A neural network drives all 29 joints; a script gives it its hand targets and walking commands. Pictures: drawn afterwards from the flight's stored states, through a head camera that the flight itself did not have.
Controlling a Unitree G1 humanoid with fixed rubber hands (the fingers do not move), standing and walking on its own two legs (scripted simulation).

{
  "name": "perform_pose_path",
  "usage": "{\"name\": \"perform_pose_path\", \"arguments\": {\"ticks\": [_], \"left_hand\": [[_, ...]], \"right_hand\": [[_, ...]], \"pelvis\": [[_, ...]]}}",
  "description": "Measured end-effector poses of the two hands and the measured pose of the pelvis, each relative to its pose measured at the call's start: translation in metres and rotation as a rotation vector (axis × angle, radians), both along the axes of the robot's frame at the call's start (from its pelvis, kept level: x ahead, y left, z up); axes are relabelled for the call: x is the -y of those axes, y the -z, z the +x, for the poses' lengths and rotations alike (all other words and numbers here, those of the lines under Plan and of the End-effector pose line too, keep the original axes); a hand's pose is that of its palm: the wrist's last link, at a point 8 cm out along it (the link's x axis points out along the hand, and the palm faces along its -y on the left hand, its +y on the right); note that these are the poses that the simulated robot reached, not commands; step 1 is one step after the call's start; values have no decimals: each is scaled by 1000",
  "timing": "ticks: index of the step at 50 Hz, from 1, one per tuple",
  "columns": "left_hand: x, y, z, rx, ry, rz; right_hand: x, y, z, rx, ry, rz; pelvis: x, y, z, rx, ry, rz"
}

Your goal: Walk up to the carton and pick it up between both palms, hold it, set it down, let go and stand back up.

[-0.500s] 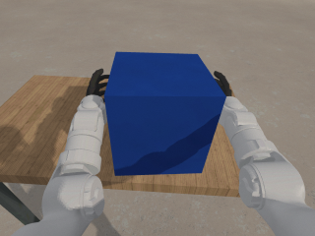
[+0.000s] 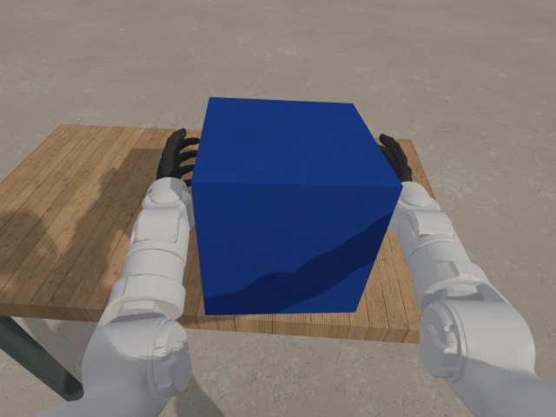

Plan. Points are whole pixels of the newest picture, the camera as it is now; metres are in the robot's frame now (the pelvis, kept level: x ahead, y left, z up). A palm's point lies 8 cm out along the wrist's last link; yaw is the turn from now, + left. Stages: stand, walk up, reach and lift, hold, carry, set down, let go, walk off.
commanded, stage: set down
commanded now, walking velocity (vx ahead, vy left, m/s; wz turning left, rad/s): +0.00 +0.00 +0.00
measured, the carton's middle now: (282, 204) +0.43 -0.02 +0.11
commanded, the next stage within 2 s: none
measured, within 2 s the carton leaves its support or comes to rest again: rests again in 0.38 s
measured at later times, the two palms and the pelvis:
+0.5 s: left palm (168, 196) +0.42 +0.14 +0.15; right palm (391, 190) +0.40 -0.18 +0.15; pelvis +0.00 +0.01 +0.00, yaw -1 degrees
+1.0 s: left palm (168, 201) +0.41 +0.14 +0.14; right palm (392, 195) +0.40 -0.18 +0.14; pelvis +0.00 +0.01 +0.00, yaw -1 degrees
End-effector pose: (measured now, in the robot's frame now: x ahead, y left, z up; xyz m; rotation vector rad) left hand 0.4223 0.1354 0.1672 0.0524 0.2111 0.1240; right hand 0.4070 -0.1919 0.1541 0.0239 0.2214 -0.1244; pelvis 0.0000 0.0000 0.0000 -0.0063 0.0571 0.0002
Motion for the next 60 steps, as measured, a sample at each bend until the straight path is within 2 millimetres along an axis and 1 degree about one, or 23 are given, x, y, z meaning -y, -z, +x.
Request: {"name": "perform_pose_path", "arguments": {"ticks": [9, 24, 35, 51, 60], "left_hand": [[-2, 5, -1, 0, 6, -16], [-9, 20, -5, 0, 7, -10], [-8, 21, -8, 12, 4, 5], [-9, 26, -12, 7, 5, -10], [-9, 27, -12, 4, 7, -14]], "right_hand": [[-1, 0, -1, 8, -2, -14], [-8, 4, -4, 46, -10, -16], [-7, 6, -6, 67, -17, -16], [-7, 10, -9, 91, -15, -12], [-7, 11, -9, 98, -20, -19]], "pelvis": [[-2, -1, -2, 10, 7, 3], [-8, -1, 0, 33, 13, 3], [-12, -1, 2, 40, 18, 2], [-10, -1, 1, 72, 26, 7], [-11, -1, 3, 83, 26, 8]]}}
